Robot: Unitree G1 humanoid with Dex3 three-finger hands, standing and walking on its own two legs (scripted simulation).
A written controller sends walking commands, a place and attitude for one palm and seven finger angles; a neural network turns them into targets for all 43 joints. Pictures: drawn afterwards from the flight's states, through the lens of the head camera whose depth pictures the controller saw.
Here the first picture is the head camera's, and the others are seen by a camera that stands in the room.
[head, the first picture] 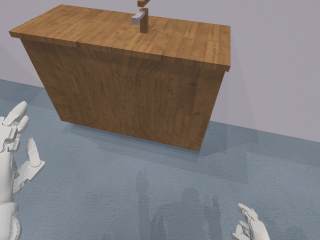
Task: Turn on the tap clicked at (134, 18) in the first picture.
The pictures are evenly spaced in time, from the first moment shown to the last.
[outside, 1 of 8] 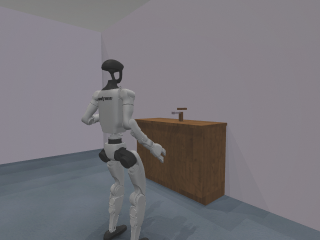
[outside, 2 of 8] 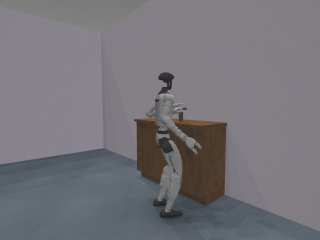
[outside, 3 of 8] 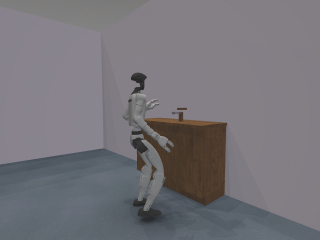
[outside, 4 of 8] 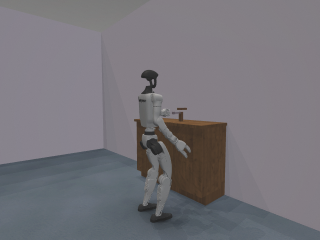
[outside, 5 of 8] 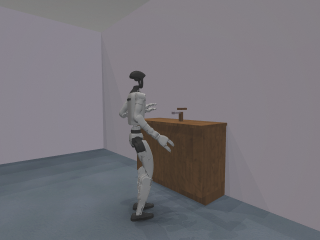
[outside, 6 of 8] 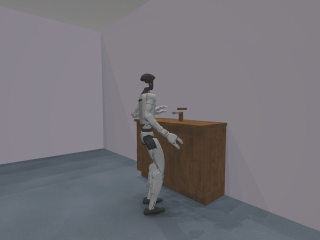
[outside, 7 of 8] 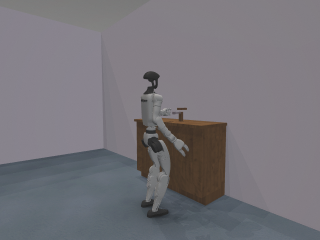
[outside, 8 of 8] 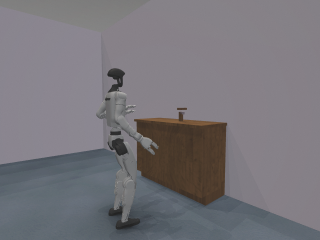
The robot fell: no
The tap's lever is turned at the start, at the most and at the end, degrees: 0 53 53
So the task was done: no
